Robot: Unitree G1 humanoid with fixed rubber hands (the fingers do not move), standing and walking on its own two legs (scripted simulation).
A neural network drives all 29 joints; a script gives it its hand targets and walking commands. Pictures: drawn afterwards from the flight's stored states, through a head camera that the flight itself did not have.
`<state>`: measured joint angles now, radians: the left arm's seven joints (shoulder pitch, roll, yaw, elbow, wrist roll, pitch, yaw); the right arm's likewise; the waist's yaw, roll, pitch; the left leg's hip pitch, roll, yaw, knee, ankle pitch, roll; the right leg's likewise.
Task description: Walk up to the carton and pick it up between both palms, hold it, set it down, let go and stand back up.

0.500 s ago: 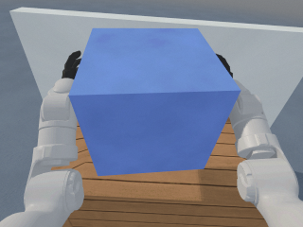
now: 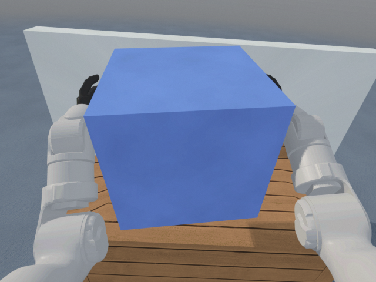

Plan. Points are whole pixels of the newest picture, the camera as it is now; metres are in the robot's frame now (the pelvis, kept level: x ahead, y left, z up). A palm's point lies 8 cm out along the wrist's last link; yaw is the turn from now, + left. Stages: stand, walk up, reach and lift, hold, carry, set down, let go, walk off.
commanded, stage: hold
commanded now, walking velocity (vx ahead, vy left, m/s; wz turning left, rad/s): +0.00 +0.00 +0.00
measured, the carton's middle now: (184, 131) +0.36 +0.01 +0.20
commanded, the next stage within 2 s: none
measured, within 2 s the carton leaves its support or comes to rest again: neither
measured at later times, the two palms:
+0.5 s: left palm (94, 98) +0.40 +0.20 +0.26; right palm (267, 94) +0.41 -0.17 +0.27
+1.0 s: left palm (89, 112) +0.35 +0.20 +0.25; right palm (277, 106) +0.36 -0.18 +0.27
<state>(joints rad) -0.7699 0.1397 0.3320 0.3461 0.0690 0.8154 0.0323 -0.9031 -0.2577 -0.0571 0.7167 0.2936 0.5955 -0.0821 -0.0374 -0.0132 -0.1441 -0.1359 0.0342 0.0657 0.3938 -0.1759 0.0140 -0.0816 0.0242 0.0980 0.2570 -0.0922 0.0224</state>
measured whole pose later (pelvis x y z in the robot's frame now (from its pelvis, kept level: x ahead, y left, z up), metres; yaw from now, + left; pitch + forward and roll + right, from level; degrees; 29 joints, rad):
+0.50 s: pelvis +0.03 +0.00 +0.00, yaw +0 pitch -2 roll -2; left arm -0.77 0.17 0.28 0.28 0.07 0.75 0.02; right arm -0.90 -0.26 -0.06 0.62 0.30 0.56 -0.10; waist -0.04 -0.01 -0.15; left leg -0.15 0.04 0.07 0.39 -0.21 0.01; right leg -0.10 0.03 0.10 0.25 -0.13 0.03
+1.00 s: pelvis +0.00 +0.00 +0.00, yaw +0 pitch -5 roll -2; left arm -0.77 0.13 0.34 0.32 0.09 0.84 0.01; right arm -0.91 -0.26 -0.05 0.71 0.31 0.61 -0.09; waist -0.04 -0.01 -0.15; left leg -0.13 0.04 0.07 0.39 -0.17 0.01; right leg -0.08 0.03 0.10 0.26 -0.09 0.02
